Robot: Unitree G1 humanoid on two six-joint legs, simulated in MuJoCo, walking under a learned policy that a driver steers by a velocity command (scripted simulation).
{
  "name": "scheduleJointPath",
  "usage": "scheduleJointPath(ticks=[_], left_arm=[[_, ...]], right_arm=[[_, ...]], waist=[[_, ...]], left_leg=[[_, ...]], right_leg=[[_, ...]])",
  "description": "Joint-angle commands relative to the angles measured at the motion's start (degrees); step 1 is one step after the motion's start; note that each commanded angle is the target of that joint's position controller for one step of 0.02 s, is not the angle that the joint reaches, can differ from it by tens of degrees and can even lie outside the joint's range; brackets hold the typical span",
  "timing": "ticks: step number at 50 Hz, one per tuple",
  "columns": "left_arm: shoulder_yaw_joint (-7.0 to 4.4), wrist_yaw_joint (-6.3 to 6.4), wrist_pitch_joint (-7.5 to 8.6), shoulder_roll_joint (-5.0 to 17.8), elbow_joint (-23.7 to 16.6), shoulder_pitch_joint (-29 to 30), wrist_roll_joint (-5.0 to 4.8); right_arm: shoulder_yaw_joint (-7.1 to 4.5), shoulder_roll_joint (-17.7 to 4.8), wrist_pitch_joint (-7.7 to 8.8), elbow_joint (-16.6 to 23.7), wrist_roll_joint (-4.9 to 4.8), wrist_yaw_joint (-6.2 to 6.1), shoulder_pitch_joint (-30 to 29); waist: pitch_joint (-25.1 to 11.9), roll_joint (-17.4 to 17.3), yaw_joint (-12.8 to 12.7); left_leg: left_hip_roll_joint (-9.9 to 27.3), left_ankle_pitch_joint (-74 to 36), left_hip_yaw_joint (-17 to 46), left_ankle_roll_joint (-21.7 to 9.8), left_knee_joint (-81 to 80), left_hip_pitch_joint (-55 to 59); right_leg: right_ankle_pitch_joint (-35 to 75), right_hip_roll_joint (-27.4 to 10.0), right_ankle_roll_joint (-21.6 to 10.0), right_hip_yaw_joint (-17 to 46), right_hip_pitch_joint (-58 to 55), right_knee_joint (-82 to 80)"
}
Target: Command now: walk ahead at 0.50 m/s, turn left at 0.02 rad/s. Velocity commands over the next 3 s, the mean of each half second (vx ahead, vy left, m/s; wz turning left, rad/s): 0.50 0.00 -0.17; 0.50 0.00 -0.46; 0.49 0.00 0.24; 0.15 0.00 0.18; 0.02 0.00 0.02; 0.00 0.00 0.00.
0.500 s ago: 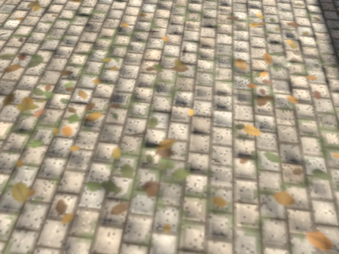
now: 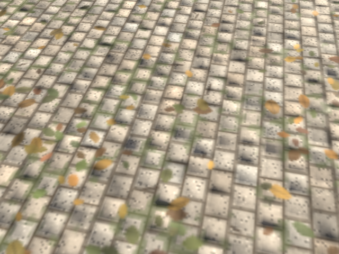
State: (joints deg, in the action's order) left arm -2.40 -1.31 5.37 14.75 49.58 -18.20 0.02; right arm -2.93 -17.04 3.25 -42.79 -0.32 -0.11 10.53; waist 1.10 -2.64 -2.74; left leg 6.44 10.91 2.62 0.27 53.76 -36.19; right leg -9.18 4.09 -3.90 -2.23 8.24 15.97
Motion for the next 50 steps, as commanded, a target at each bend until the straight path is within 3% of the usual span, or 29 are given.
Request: scheduleJointPath(ticks=[1,4,8,10,12,13,14,15,16,17,18,19,20,22,24,29,34,37,38,39,40,41,42,43,44,45,46,47,50], left_arm=[[-2.16,0.75,0.63,9.8,-3.2,2.6,-0.40],[-2.25,0.96,0.19,10.6,-1.4,-0.8,-0.91],[-2.47,1.17,-1.08,11.1,0.9,-3.8,-1.22],[-2.78,1.48,-1.75,11.6,1.5,-3.8,-1.36],[-2.86,1.68,-2.29,12.2,1.4,-1.7,-1.43],[-2.09,1.70,-2.26,10.4,0.7,-1.3,-0.83],[-0.31,1.43,-1.48,4.7,-1.1,-5.5,-0.04],[0.24,1.15,-0.50,3.7,-0.2,-8.0,-0.92],[-1.56,0.94,-0.04,10.0,-0.6,-3.9,-2.52],[-1.84,0.95,0.07,10.5,-2.0,0.4,-2.96],[-1.91,1.19,-0.22,9.6,-2.3,2.3,-2.43],[-2.38,1.52,-1.04,8.9,-1.9,2.1,-1.79],[-2.23,1.55,-1.85,7.4,-1.6,0.1,-1.85],[-2.09,1.63,-3.14,5.4,-1.6,-0.4,-1.84],[-2.26,1.78,-3.74,5.0,-2.7,1.8,-1.64],[-1.64,0.10,-3.07,3.3,-5.7,9.6,-1.10],[-1.19,-1.54,-3.13,3.1,-10.0,17.6,-1.13],[-2.25,-2.19,-3.43,5.2,-11.4,15.8,-1.21],[-3.12,-2.17,-3.62,6.7,-10.9,11.9,-1.34],[-4.60,-1.86,-3.69,9.1,-9.2,4.4,-1.55],[-6.76,-0.85,-4.08,13.3,-6.6,-5.5,-1.59],[-8.07,0.03,-4.11,20.2,-6.1,-6.2,-2.19],[-6.63,-0.19,-3.08,16.9,-8.3,-6.8,-1.38],[-5.34,-0.33,-2.28,12.5,-7.7,-5.5,-0.70],[-4.76,-0.31,-1.74,10.6,-7.8,-2.2,-0.89],[-3.97,-0.26,-1.57,8.2,-8.4,2.2,-0.93],[-3.22,-0.01,-1.38,6.3,-9.2,4.9,-0.20],[-3.02,0.10,-1.29,6.0,-9.5,5.8,0.23],[-3.45,0.75,-0.62,8.5,-8.3,4.4,-0.17]], right_arm=[[-0.35,-2.2,0.69,3.7,0.14,0.16,-2.5],[0.07,-1.4,1.25,5.0,-0.22,0.76,-8.3],[-0.03,-2.1,1.81,7.1,-0.68,1.90,-13.1],[-0.39,-3.2,2.13,7.4,-0.52,2.34,-12.5],[-1.87,-5.8,2.46,5.2,-0.20,2.04,-3.6],[-3.27,-9.0,2.48,2.7,0.22,1.45,6.0],[-4.63,-14.6,2.24,1.7,1.54,0.84,13.9],[-4.10,-12.2,1.67,0.8,0.82,0.93,15.7],[-2.84,-8.3,1.52,1.1,0.43,0.83,12.7],[-2.28,-6.6,1.52,1.5,0.36,0.61,8.9],[-1.78,-5.0,1.75,1.3,0.50,0.73,5.3],[-1.26,-3.1,2.29,1.3,0.76,0.88,2.7],[-1.41,-3.3,2.70,0.9,1.08,0.95,1.2],[-1.66,-3.1,3.51,-0.1,1.06,1.02,0.3],[-2.07,-4.1,3.75,-1.1,1.36,0.63,0.5],[-2.74,-6.4,3.07,-2.9,1.10,-0.53,2.4],[-3.60,-8.3,1.15,-5.3,-0.24,-0.92,6.9],[-4.24,-10.3,-0.24,-5.2,-0.93,-1.29,5.8],[-4.43,-11.0,-0.75,-5.0,-1.10,-1.49,5.1],[-4.38,-11.2,-1.19,-4.7,-1.32,-1.62,3.9],[-3.82,-10.1,-0.99,-4.1,-0.81,-1.82,4.0],[-1.19,-1.5,0.40,-1.0,1.76,-0.97,8.9],[-0.73,-3.0,3.03,-0.4,-0.12,-0.16,5.9],[-1.66,-6.5,4.51,0.6,-2.67,0.55,0.3],[-1.40,-6.1,5.17,0.7,-2.64,0.48,-0.6],[-1.67,-6.3,5.16,-0.3,-1.16,0.06,-0.9],[-2.14,-6.9,4.53,-0.9,-0.40,0.01,0.1],[-2.24,-6.6,3.70,-1.4,-0.17,0.15,1.1],[-1.65,-4.1,2.01,-1.2,0.48,0.07,0.3]], waist=[[0.5,5.8,0.9],[1.5,5.5,-1.5],[2.8,6.0,-2.3],[2.2,6.5,-1.0],[-2.8,6.9,4.8],[-9.8,5.6,8.9],[-20.0,-5.0,9.3],[-26.0,-13.6,9.1],[-17.3,-7.4,9.8],[-10.3,-5.1,8.6],[-5.5,-2.6,6.8],[-2.8,-2.7,4.9],[-2.2,-4.7,3.3],[-0.7,-3.2,2.1],[0.5,-1.5,1.9],[2.2,0.0,4.2],[4.7,0.9,6.8],[1.7,-1.5,4.1],[-0.9,-2.5,1.5],[-4.8,-1.9,-2.9],[-9.9,1.4,-7.4],[-13.5,17.4,-1.5],[-22.5,12.6,-3.3],[-15.6,8.3,-5.0],[-10.5,5.5,-2.8],[-6.6,3.2,-0.4],[-5.3,4.4,1.6],[-4.8,4.8,2.7],[-2.4,4.2,3.3]], left_leg=[[0.7,-9.9,-0.3,1.0,-9.5,-0.9],[-1.2,-16.2,-2.0,0.9,-18.1,1.7],[-2.2,-13.3,-1.5,-0.9,-23.3,-0.2],[-2.9,-9.1,-1.5,-2.4,-25.0,2.2],[-5.7,-7.6,-3.7,-4.4,-27.8,15.9],[-3.1,-9.5,-1.6,-6.6,-25.8,31.6],[11.8,-6.9,17.7,-13.1,-24.8,55.3],[18.4,2.5,36.4,-17.9,-33.0,61.1],[16.5,8.8,31.3,-15.2,-35.3,54.3],[14.5,8.5,23.3,-13.0,-36.9,46.3],[12.1,5.2,17.6,-11.9,-39.6,38.5],[9.8,2.0,12.4,-10.6,-42.0,33.3],[9.5,-0.4,9.6,-10.8,-43.8,29.5],[8.8,-6.2,4.1,-11.1,-46.1,26.5],[8.6,-10.8,-0.3,-11.2,-46.8,26.9],[7.0,-14.3,-9.5,-9.6,-47.8,29.6],[10.1,-19.2,-12.8,-8.9,-44.8,39.7],[10.7,-41.5,-15.0,-7.1,-36.0,43.6],[10.4,-49.7,-15.6,-6.4,-29.4,43.4],[8.7,-51.9,-16.8,-5.0,-18.9,40.5],[6.2,-40.6,-17.2,-2.4,-3.3,29.4],[-4.4,11.9,-14.9,1.7,18.0,2.0],[-8.8,24.0,-0.2,1.4,27.1,-6.3],[-5.1,18.8,2.1,-0.4,26.5,-11.1],[-2.2,13.7,1.7,-1.5,21.8,-9.9],[0.0,10.7,1.3,-1.4,16.7,-6.4],[1.5,8.3,1.5,-1.1,13.8,-1.8],[1.9,7.2,1.4,-0.6,12.2,1.1],[2.0,2.6,-0.2,1.6,4.7,1.3]], right_leg=[[12.0,-14.2,-8.6,8.8,0.3,-9.2],[11.5,-13.7,-7.6,6.6,-1.2,-8.8],[13.5,-17.3,-7.0,7.9,-8.9,-5.5],[17.9,-18.6,-6.0,9.0,-11.5,-2.3],[31.5,-16.4,-4.3,8.0,-10.1,7.6],[28.8,-13.2,-2.6,6.4,-3.2,19.1],[7.8,-5.9,1.1,2.7,17.0,40.8],[-24.0,-1.2,2.4,7.2,28.5,53.4],[-22.4,-4.7,1.9,10.5,33.7,58.2],[-17.3,-7.5,1.6,8.7,34.8,57.6],[-13.1,-9.4,1.9,7.8,33.2,54.6],[-9.8,-11.0,2.0,8.2,30.5,51.8],[-7.7,-11.8,2.6,8.3,27.1,51.0],[-5.4,-12.3,3.3,8.3,26.5,49.6],[-1.0,-12.3,3.9,8.9,29.6,46.3],[12.4,-11.3,3.7,5.0,29.2,29.6],[9.3,-10.1,1.5,1.4,32.0,21.3],[1.0,-6.1,-1.4,-2.8,25.9,20.3],[-1.9,-3.9,-2.7,-4.3,20.2,20.6],[-0.5,-1.3,-4.6,-5.1,9.9,17.6],[1.5,-2.3,-7.3,0.3,-7.2,14.6],[-4.0,-17.5,-17.3,30.2,-27.6,12.0],[-11.5,-24.1,-22.0,50.4,-33.1,1.9],[-7.1,-22.8,-18.2,41.9,-29.2,0.2],[-2.4,-20.5,-15.8,33.9,-21.3,0.8],[4.1,-18.3,-13.9,27.5,-12.9,0.5],[9.6,-16.9,-13.2,23.5,-7.0,-0.7],[12.0,-16.1,-13.0,21.9,-3.5,-2.2],[17.9,-15.0,-13.0,16.1,1.4,-5.4]])
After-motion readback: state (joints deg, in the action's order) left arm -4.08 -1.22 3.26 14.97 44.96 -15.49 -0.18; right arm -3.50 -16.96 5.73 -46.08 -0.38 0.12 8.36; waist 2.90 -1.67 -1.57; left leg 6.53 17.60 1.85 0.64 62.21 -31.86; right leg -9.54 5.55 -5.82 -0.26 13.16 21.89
